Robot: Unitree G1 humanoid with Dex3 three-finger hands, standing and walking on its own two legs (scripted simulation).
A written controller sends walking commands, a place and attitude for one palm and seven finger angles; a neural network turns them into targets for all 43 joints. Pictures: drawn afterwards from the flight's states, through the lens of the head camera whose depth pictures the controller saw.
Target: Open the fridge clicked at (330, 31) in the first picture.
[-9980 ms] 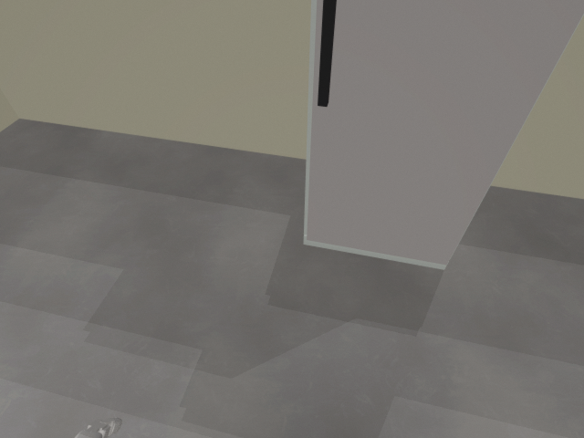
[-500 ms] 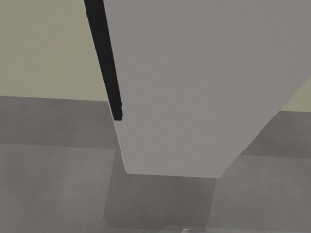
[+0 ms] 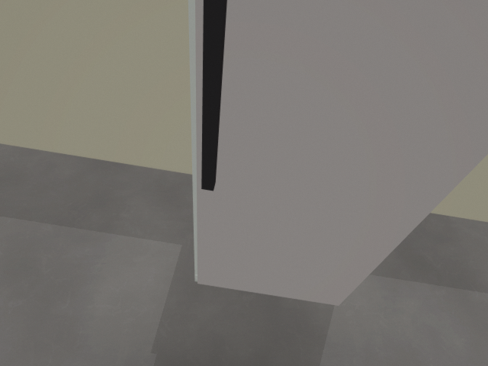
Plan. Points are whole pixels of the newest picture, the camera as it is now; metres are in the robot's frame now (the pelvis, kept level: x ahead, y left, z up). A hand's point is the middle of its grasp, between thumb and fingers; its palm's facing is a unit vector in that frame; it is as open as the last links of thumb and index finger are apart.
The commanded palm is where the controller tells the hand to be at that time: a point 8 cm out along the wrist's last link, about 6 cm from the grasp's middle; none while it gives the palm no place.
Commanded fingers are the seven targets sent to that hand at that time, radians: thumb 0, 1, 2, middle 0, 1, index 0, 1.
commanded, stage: come to a stop and stand still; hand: left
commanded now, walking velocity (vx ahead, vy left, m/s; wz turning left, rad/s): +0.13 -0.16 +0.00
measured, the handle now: (214, 99) +0.49 +0.12 +0.19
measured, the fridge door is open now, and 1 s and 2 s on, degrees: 0 0 0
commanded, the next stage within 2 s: look again from close up in 0.94 s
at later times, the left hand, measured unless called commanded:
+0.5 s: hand out of the picture -0.01 +0.12 -0.17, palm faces +0.01 -0.98 -0.19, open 7.3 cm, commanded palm none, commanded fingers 0.00 0.90 0.90 -0.20 -0.30 -0.20 -0.30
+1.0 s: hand out of the picture -0.06 +0.05 -0.17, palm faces +0.09 -0.99 -0.10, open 7.3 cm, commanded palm none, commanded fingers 0.00 0.90 0.90 -0.20 -0.30 -0.20 -0.30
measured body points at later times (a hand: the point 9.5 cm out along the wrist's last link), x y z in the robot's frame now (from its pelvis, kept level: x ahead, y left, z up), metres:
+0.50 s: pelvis -0.01 -0.04 +0.01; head +0.00 -0.05 +0.46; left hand -0.01 +0.18 -0.15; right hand -0.08 -0.23 -0.16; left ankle +0.00 +0.08 -0.73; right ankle -0.04 -0.15 -0.73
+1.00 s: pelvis -0.01 -0.07 +0.01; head +0.00 -0.06 +0.46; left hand -0.07 +0.11 -0.16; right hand -0.02 -0.28 -0.15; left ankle +0.00 +0.08 -0.73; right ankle -0.04 -0.15 -0.73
